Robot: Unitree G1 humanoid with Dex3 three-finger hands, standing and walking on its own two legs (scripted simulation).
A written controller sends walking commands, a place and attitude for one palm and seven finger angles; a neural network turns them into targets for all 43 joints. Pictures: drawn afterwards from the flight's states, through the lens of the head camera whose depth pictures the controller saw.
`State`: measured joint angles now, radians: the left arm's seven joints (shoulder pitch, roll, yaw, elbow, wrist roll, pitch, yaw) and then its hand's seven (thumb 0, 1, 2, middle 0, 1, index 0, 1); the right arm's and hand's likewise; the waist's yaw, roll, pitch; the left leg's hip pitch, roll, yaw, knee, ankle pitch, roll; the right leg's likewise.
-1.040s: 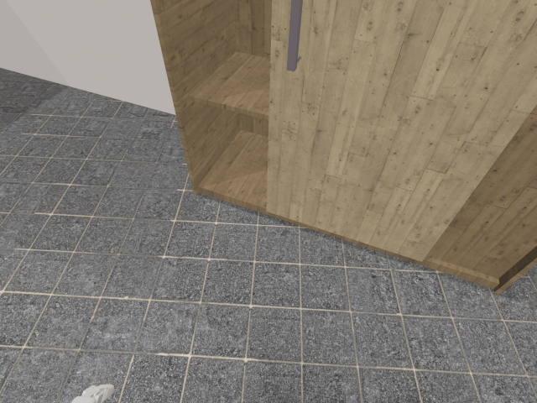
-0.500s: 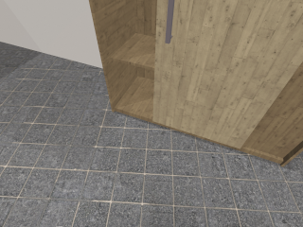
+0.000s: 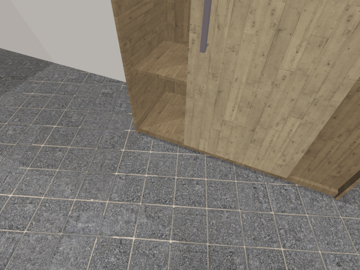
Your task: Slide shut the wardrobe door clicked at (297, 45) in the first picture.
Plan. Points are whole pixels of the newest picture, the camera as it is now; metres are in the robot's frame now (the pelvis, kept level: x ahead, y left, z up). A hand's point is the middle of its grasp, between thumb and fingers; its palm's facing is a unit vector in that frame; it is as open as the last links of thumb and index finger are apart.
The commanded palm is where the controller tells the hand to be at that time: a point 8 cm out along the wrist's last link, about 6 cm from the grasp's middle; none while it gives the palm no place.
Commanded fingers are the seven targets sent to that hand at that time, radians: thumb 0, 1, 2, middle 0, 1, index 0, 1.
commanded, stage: look at it before walking up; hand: right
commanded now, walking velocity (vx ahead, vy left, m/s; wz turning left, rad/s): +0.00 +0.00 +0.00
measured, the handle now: (207, 23) +1.00 -0.05 +0.13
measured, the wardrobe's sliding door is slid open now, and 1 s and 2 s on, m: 0.38 0.38 0.38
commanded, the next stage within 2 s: walk to a spot facing it in 0.40 s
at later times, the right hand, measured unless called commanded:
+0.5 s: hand out of the picture +0.07 -0.25 -0.16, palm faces -0.03 +0.94 -0.33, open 7.4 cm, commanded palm none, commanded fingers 0.00 -0.90 -0.90 0.20 0.30 0.20 0.30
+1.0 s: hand out of the picture +0.05 -0.17 -0.18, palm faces -0.15 +0.96 -0.25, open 7.4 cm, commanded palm none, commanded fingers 0.00 -0.90 -0.90 0.20 0.30 0.20 0.30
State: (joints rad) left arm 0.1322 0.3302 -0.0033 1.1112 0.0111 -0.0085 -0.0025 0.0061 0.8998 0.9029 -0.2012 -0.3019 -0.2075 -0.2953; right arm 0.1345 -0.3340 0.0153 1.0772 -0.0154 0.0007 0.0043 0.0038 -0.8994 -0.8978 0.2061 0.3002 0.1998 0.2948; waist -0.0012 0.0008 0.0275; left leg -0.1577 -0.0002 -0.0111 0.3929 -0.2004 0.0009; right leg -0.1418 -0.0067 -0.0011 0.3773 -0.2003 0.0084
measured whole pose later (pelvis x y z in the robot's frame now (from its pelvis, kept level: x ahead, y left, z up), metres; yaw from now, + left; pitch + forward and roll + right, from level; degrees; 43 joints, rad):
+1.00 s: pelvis -0.02 +0.01 -0.02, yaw +11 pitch -1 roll -1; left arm 0.15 0.23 0.06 0.97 0.01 0.06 0.01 0.01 0.90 0.90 -0.20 -0.30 -0.21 -0.30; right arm 0.26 -0.19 -0.03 0.92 -0.02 0.05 0.01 0.00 -0.90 -0.90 0.20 0.30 0.20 0.29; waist -0.03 -0.03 0.10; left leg -0.35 -0.06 -0.03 0.64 -0.28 0.06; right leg -0.45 -0.04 -0.02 1.07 -0.41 0.04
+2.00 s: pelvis +0.17 +0.10 -0.02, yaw +46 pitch +0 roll +2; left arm 0.31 0.15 0.04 0.97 0.02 -0.02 0.00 0.01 0.90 0.90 -0.20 -0.30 -0.20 -0.29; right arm 0.17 -0.21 -0.05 0.95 -0.03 -0.01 0.01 0.00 -0.91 -0.90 0.20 0.30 0.20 0.29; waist 0.06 0.02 0.08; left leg -0.31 -0.07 0.08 0.54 -0.22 0.07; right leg -0.53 -0.19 -0.06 1.12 -0.35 0.05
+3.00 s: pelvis +0.39 +0.31 -0.02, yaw +60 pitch -1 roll +2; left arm 0.29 0.15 0.04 1.01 0.02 0.04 0.00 0.01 0.93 0.90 -0.20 -0.30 -0.20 -0.29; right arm 0.12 -0.14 -0.03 0.94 -0.03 0.01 -0.02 0.00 -0.90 -0.90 0.20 0.30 0.20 0.29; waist 0.03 0.00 0.03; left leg -0.27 0.05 0.23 0.56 -0.27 0.03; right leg -0.38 -0.09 -0.11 0.80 -0.39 0.04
